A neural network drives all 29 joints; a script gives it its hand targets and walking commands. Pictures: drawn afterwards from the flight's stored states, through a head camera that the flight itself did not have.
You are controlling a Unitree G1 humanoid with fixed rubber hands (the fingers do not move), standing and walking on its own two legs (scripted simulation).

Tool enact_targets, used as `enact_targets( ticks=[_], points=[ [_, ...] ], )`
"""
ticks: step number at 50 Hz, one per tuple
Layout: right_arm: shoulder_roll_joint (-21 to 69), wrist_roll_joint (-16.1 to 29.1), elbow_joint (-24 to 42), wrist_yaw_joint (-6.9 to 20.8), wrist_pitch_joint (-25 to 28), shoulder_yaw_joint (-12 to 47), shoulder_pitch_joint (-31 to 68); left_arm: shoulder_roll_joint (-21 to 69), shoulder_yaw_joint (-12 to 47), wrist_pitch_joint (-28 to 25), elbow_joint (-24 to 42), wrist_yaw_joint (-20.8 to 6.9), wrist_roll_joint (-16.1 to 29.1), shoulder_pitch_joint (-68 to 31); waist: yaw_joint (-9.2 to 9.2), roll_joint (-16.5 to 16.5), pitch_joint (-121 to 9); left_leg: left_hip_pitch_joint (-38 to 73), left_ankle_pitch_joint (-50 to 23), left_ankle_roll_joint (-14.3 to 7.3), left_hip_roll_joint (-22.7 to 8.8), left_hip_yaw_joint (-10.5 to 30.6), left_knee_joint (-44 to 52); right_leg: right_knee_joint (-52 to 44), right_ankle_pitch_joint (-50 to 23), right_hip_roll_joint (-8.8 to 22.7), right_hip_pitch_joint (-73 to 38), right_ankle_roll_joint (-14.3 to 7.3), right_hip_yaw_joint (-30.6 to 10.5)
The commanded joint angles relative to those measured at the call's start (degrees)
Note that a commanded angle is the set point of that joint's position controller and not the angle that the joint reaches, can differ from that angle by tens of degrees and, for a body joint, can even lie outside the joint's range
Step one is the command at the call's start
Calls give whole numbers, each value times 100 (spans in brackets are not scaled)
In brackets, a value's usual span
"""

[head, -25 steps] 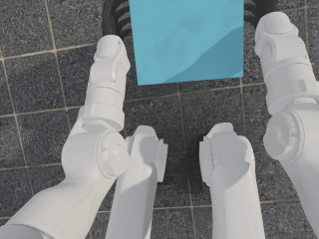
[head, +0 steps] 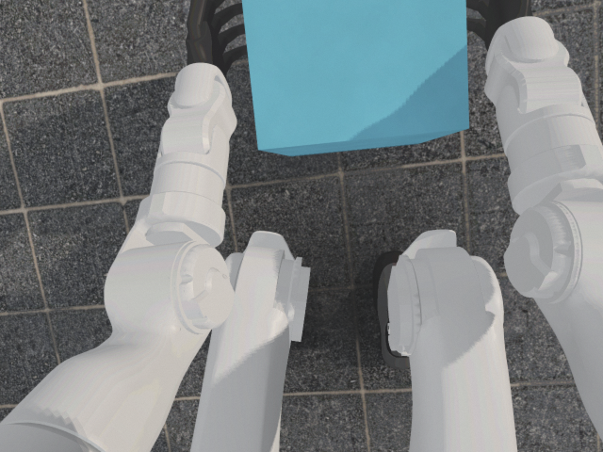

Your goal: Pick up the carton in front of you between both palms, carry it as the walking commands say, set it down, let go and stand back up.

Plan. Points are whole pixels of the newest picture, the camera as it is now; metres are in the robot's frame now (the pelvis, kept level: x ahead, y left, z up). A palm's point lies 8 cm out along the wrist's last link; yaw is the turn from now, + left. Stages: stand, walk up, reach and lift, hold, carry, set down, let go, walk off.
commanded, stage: set down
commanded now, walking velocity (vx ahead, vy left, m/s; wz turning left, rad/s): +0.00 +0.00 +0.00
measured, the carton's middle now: (350, 68) +0.52 -0.04 -0.24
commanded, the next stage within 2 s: let go in 1.28 s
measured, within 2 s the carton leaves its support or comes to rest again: neither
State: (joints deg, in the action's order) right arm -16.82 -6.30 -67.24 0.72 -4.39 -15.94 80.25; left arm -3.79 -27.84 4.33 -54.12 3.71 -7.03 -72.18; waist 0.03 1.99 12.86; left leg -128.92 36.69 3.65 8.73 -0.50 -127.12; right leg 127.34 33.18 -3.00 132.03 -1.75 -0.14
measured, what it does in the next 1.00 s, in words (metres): rises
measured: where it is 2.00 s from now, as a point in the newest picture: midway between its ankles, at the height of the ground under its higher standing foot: (335, 331)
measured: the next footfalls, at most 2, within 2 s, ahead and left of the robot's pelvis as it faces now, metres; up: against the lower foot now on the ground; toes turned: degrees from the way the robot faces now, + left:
none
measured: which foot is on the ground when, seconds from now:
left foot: down 0.00-1.00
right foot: down 0.00-1.00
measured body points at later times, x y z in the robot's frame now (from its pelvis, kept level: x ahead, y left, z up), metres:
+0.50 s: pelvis -0.01 +0.00 +0.03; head +0.32 -0.03 +0.33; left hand +0.51 +0.14 -0.10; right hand +0.53 -0.24 -0.09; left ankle +0.10 +0.11 -0.33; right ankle +0.10 -0.10 -0.33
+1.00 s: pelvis +0.00 +0.00 +0.16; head +0.30 -0.03 +0.49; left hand +0.49 +0.16 +0.05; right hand +0.51 -0.26 +0.06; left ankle +0.10 +0.11 -0.33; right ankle +0.10 -0.10 -0.33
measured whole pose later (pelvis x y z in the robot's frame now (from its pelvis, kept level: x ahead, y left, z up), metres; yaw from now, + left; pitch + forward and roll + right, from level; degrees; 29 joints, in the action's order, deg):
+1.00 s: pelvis +0.00 +0.00 +0.16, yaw -2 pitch +41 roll +3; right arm -25.3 6.1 -46.5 3.1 -11.1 -9.9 60.9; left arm -8.7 -13.1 12.2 -34.4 10.3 5.8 -53.1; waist -1.4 0.1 1.6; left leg -107.0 29.1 0.8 4.5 -0.3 -94.8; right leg 95.0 26.5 -3.1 109.5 -1.3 -1.4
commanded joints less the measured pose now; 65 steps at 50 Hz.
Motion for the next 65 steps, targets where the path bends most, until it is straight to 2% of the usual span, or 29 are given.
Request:
enact_targets(
  ticks=[1, 3, 5, 6, 7, 9, 10, 12, 13, 14, 17, 20, 22, 25, 28, 32, 35, 38, 41, 43, 44, 47, 50, 53, 56, 58, 61, 63, 65],
  points=[
    [-1392, 444, -320, -307, 317, 340, -80, -1293, 799, -171, -650, 306, 272, 128, 112, -249, -4532, 1767, -1344, 83, -293, -213, 956, -1124, -1454, 158, -2974, 110, -338],
    [-1545, 786, -111, -432, 443, 394, 112, -1449, 941, -321, -347, 452, 745, -181, 59, -282, -4647, 1744, -1496, 53, -316, -183, 946, -1071, -1552, 241, -3040, 54, -445],
    [-1477, 1364, 831, -398, 664, 555, 823, -1356, 1197, -553, 583, 498, 1320, -829, -53, -307, -5333, 2103, -2239, -23, -332, -106, 813, -880, -2215, 259, -3311, 30, -524],
    [-1435, 1655, 1300, -370, 756, 769, 1080, -1207, 1512, -612, 989, 499, 1611, -1064, -23, -350, -5810, 2371, -2633, -60, -353, -59, 757, -808, -2579, 234, -3504, 23, -523],
    [-1343, 1859, 1581, -322, 786, 1041, 1136, -1083, 1790, -589, 1075, 470, 1822, -1056, -49, -345, -6062, 2512, -2790, -98, -378, -32, 778, -769, -2754, 220, -3643, 6, -519],
    [-1285, 2160, 1653, -136, 647, 1558, 1218, -1069, 2277, -481, 1226, 422, 2155, -1141, -86, -501, -6398, 2623, -2600, -138, -442, -54, 878, -739, -2675, 284, -4078, -8, -443],
    [-1386, 2252, 1741, -61, 552, 1676, 1298, -1070, 2475, -392, 1250, 425, 2329, -1183, -25, -584, -6559, 2694, -2414, -130, -467, -79, 947, -765, -2554, 328, -4336, -4, -373],
    [-1832, 2053, 1793, -64, 376, 1389, 1325, -1260, 2420, -136, 1102, 504, 2402, -1147, 166, -672, -6656, 2901, -1909, -87, -476, -119, 1119, -920, -2168, 381, -4562, 50, -237],
    [-2150, 1917, 1872, -125, 340, 1158, 1356, -1409, 2278, -61, 1133, 552, 2388, -1184, 304, -729, -6789, 3031, -1652, -79, -462, -153, 1152, -1028, -1923, 380, -4660, 81, -172],
    [-2352, 1917, 1943, -183, 313, 1070, 1483, -1571, 2145, -17, 1146, 612, 2392, -1241, 307, -791, -6951, 3090, -1479, -89, -441, -192, 1149, -1105, -1713, 396, -4764, 98, -128],
    [-2394, 1698, 1726, -277, 44, 988, 1104, -1745, 1808, 150, 1193, 836, 2196, -834, 159, -825, -7755, 3512, -1228, -108, -366, -408, 1373, -1457, -1384, 390, -5469, 114, -81],
    [-1840, 1617, 1471, -228, -265, 1070, 512, -1617, 1584, 298, 1581, 981, 1795, -408, -71, -766, -8145, 3871, -1064, -194, -314, -570, 1761, -1833, -1083, 273, -5698, 104, -29],
    [-1342, 1695, 1408, -133, -373, 1181, 285, -1415, 1498, 349, 1713, 932, 1528, -285, -244, -650, -7402, 3599, -916, -256, -330, -598, 2009, -2100, -829, 211, -5199, 105, -62],
    [-935, 1614, 1275, 30, -250, 1043, 89, -1078, 1266, 294, 1304, 712, 1158, -35, -444, -521, -5699, 2626, -902, -283, -389, -514, 2311, -2427, -812, 171, -4255, 129, -210],
    [-891, 1324, 1175, 66, -27, 790, -53, -847, 1217, 154, 995, 490, 1042, 122, -359, -467, -5240, 2341, -1464, -216, -405, -364, 2495, -2581, -1561, 139, -4056, 145, -282],
    [-1093, 933, 1164, -39, 106, 516, -360, -606, 1318, 33, 830, 360, 1262, 461, 16, -693, -6042, 2536, -2163, -76, -300, -244, 2649, -2675, -2631, 89, -4826, 148, -253],
    [-1405, 773, 1649, -132, 144, 361, -604, -666, 1405, 24, 1142, 440, 1442, 801, 190, -859, -7299, 3193, -2600, -19, -224, -186, 2927, -2857, -3197, 52, -5736, 159, -164],
    [-1626, 807, 2405, -125, 81, 248, -650, -865, 1428, 66, 1880, 585, 1487, 910, 147, -864, -8274, 3947, -2814, -19, -183, -219, 3253, -3117, -3391, -16, -6381, 174, -68],
    [-1646, 1038, 3072, 42, -186, 277, -472, -1148, 1375, 266, 2827, 674, 1342, 620, -65, -690, -8624, 4697, -2598, -60, -226, -334, 3674, -3516, -2977, -81, -6628, 155, 23],
    [-1586, 1230, 3182, 179, -412, 428, -220, -1212, 1395, 483, 3083, 697, 1263, 394, -206, -585, -8234, 4875, -2078, -93, -295, -381, 4027, -3864, -2349, -79, -6587, 128, 43],
    [-1512, 1313, 3062, 240, -524, 547, -140, -1215, 1426, 599, 3051, 694, 1259, 312, -285, -559, -7844, 4835, -1749, -110, -338, -389, 4230, -4061, -1960, -48, -6521, 116, 21],
    [-1449, 1296, 2658, 355, -730, 695, 58, -1035, 1441, 861, 2723, 638, 1237, 169, -339, -695, -6839, 4842, -1072, -135, -425, -323, 4748, -4703, -959, 46, -6334, 155, -28],
    [-1408, 1200, 2153, 398, -714, 632, -18, -809, 1395, 915, 2200, 585, 1270, 270, -322, -741, -6299, 4846, -925, -110, -473, -240, 5101, -5170, -596, 73, -6229, 204, -91],
    [-1276, 890, 1507, 393, -522, 395, -431, -607, 1257, 740, 1594, 477, 1152, 601, -220, -757, -6081, 4826, -1222, -58, -497, -185, 5320, -5423, -1002, 85, -6238, 234, -128],
    [-1082, 397, 1361, 331, -260, 37, -1056, -495, 962, 433, 1299, 314, 787, 1251, -176, -864, -6514, 5108, -2005, 11, -459, -203, 5472, -5590, -1922, 34, -6644, 251, -124],
    [-922, 260, 1536, 294, -98, -69, -1300, -453, 881, 231, 1395, 233, 647, 1558, -219, -828, -6853, 5308, -2591, 23, -421, -198, 5612, -5717, -2663, 12, -7070, 235, -174],
    [-837, 304, 1983, 286, 59, -115, -1400, -482, 957, 23, 1889, 184, 629, 1689, -289, -563, -7109, 5725, -3253, 3, -405, -126, 5952, -5943, -3545, -2, -7585, 210, -279],
    [-884, 384, 2218, 296, 103, -84, -1402, -600, 930, -33, 2202, 192, 588, 1672, -321, -437, -7124, 5980, -3469, -13, -418, -90, 6216, -6150, -3830, -5, -7856, 202, -324],
    [-973, 448, 2466, 295, 101, -24, -1339, -783, 943, -39, 2495, 206, 577, 1549, -276, -466, -7146, 6169, -3468, -44, -442, -69, 6463, -6383, -3931, -6, -8268, 201, -349]
  ],
)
